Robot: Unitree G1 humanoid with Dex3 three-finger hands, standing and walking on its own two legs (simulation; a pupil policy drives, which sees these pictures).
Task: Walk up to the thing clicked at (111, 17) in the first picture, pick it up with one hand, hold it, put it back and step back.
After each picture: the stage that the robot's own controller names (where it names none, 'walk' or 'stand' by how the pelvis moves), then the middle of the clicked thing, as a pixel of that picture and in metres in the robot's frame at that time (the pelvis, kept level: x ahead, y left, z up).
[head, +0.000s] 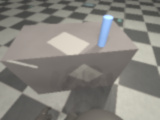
stand; (104, 32) +0.68 -0.06 +0.14
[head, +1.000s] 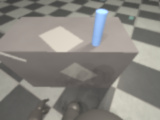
sink last; (98, 30) +0.61 +0.01 +0.17
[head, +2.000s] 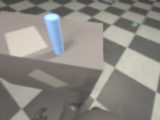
walk; (56, 37) +0.46 +0.27 +0.17
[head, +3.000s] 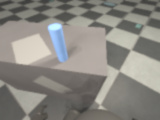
stand; (59, 45) +0.43 +0.24 +0.16
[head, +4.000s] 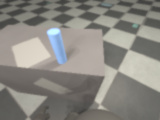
stand; (58, 48) +0.43 +0.24 +0.14
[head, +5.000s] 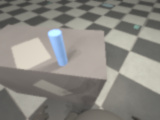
stand; (59, 50) +0.41 +0.23 +0.14
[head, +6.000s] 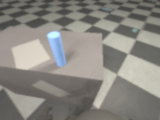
stand; (58, 51) +0.42 +0.25 +0.13
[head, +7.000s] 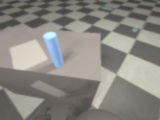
stand; (55, 51) +0.41 +0.27 +0.13
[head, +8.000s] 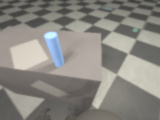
stand; (55, 51) +0.41 +0.27 +0.13
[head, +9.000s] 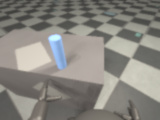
rise first; (59, 54) +0.40 +0.25 +0.14
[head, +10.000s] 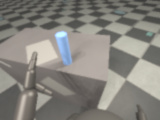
go down; (64, 50) +0.44 +0.25 +0.14
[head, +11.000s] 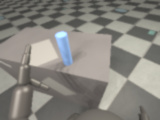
go down; (65, 50) +0.43 +0.24 +0.14
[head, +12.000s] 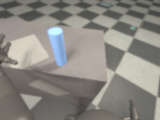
go down; (59, 49) +0.41 +0.22 +0.15
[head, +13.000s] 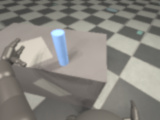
approach; (61, 50) +0.43 +0.23 +0.15
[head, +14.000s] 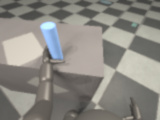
close; (54, 45) +0.43 +0.25 +0.17
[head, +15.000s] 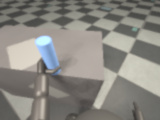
lift; (50, 58) +0.33 +0.25 +0.17
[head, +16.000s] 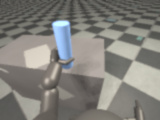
lift; (64, 48) +0.32 +0.17 +0.28
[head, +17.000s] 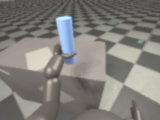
hold; (67, 43) +0.35 +0.16 +0.30
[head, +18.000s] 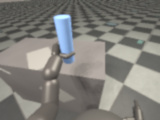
hold; (66, 42) +0.34 +0.17 +0.31
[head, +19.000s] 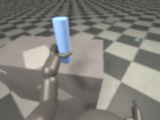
crouch; (63, 43) +0.37 +0.18 +0.29
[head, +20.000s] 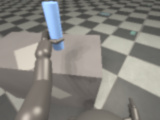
lower; (55, 29) +0.45 +0.23 +0.31
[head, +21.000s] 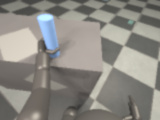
lower; (50, 39) +0.46 +0.26 +0.18
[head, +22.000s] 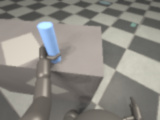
lower; (51, 45) +0.42 +0.25 +0.18
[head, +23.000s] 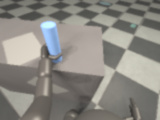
lower; (53, 45) +0.42 +0.25 +0.18
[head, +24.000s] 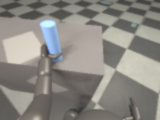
lower; (53, 44) +0.43 +0.25 +0.18
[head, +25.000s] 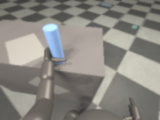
open; (55, 47) +0.41 +0.24 +0.17
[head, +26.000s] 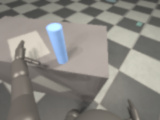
sink last; (59, 47) +0.41 +0.22 +0.17
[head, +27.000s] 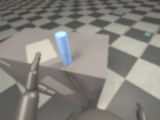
stand; (64, 50) +0.43 +0.24 +0.15
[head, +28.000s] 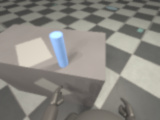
stand; (60, 51) +0.41 +0.24 +0.14
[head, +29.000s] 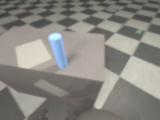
walk; (59, 53) +0.40 +0.24 +0.14
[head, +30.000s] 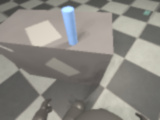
walk; (70, 28) +0.57 +0.20 +0.16
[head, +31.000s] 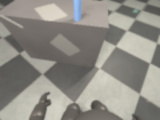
walk; (77, 5) +0.90 +0.18 +0.15
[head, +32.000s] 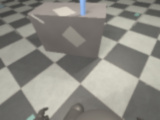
stand; (82, 4) +1.27 +0.24 +0.16
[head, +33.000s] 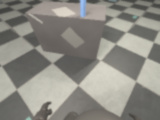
stand; (83, 5) +1.25 +0.20 +0.14
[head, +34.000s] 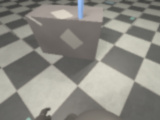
stand; (80, 8) +1.27 +0.21 +0.14
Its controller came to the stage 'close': yes
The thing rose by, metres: 0.20
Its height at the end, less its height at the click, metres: +0.00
